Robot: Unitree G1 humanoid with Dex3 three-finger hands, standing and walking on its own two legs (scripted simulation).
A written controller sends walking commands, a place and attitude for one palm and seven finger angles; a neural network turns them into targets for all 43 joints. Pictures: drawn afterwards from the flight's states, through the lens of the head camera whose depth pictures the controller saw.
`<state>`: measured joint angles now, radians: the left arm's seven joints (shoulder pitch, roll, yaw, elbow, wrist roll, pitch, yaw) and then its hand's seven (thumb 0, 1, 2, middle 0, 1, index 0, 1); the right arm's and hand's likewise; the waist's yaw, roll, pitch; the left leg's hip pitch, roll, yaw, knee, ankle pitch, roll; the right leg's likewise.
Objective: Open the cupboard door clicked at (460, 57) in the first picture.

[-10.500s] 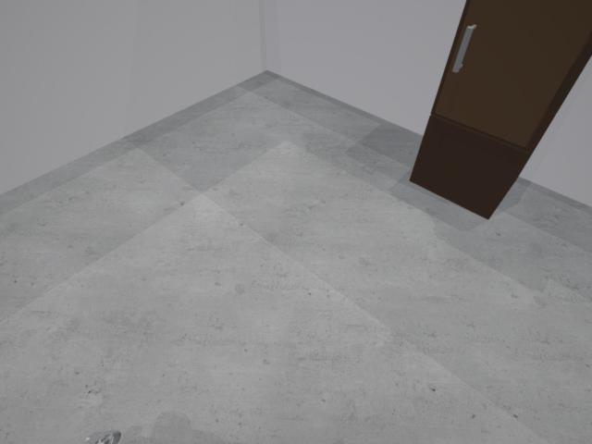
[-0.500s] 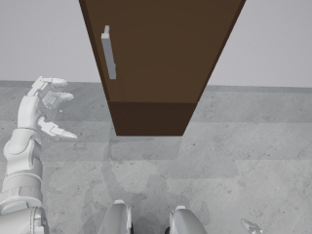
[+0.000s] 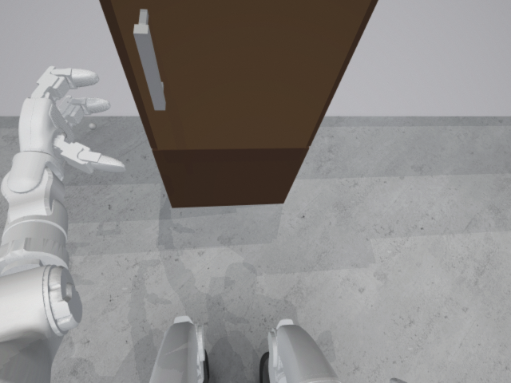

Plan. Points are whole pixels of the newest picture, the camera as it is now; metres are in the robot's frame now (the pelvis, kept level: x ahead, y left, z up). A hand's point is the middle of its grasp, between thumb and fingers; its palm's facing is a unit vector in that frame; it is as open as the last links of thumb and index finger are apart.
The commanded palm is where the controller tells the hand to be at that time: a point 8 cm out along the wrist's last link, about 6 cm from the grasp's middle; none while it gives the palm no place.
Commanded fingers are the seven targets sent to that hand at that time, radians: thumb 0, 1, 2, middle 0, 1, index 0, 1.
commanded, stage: move the hooked fingers beside the handle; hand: left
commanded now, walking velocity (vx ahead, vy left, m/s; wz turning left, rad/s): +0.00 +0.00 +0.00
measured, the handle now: (152, 64) +0.61 +0.15 +0.06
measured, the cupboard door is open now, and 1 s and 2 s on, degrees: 0 0 0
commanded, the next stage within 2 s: slide the fingers in behind the handle in 1.14 s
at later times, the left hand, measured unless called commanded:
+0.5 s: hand (115, 90) +0.55 +0.20 +0.05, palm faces +0.02 -1.00 -0.02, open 14.0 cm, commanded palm +0.53 +0.24 +0.05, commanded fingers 0.00 -0.50 0.30 -0.30 -1.20 -0.30 -1.20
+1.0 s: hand (114, 98) +0.55 +0.20 +0.05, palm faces +0.02 -1.00 -0.01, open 14.0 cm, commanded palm +0.53 +0.24 +0.05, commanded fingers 0.00 -0.50 0.30 -0.30 -1.20 -0.30 -1.20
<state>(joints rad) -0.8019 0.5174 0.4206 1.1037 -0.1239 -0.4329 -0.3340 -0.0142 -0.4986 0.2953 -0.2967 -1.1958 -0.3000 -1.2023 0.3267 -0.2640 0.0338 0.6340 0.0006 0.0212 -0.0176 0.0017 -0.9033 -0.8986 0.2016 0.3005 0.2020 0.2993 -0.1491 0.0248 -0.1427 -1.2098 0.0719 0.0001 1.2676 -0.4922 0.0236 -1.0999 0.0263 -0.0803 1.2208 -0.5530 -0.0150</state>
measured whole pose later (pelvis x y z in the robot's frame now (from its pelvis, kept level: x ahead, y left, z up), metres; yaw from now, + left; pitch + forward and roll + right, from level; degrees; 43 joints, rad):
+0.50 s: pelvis +0.00 +0.00 -0.01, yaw -2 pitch +29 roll -5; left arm -1.01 0.64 0.49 1.21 -0.03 -0.38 -0.27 -0.01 -0.50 0.30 -0.30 -1.20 -0.30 -1.20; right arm 0.39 -0.26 0.06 0.61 -0.03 0.09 0.01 0.00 -0.90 -0.90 0.20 0.30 0.20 0.30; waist -0.23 0.05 -0.13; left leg -1.32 0.10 0.00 1.31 -0.51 0.02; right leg -1.21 0.05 -0.08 1.25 -0.55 -0.02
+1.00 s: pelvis +0.01 +0.00 -0.01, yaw -1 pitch +28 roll -5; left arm -0.98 0.59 0.44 1.21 -0.04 -0.40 -0.25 -0.01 -0.50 0.30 -0.30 -1.20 -0.30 -1.20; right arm 0.34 -0.27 0.05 0.60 -0.03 0.09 0.02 0.00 -0.90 -0.90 0.20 0.30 0.20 0.30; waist -0.22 0.04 -0.14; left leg -1.30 0.09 -0.01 1.31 -0.51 0.02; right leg -1.18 0.04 -0.09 1.24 -0.56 -0.01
